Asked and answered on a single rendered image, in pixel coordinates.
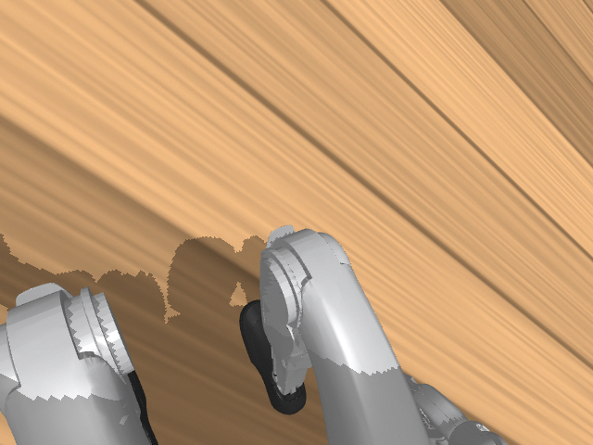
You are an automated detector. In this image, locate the left robot foot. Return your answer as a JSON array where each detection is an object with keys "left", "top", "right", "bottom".
[{"left": 127, "top": 370, "right": 158, "bottom": 445}]

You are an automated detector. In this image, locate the right robot foot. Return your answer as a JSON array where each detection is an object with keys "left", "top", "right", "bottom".
[{"left": 239, "top": 299, "right": 306, "bottom": 414}]

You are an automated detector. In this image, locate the right robot arm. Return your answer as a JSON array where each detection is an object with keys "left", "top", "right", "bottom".
[{"left": 448, "top": 421, "right": 508, "bottom": 445}]

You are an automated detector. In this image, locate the right robot hand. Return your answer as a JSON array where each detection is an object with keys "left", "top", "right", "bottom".
[{"left": 403, "top": 373, "right": 470, "bottom": 445}]

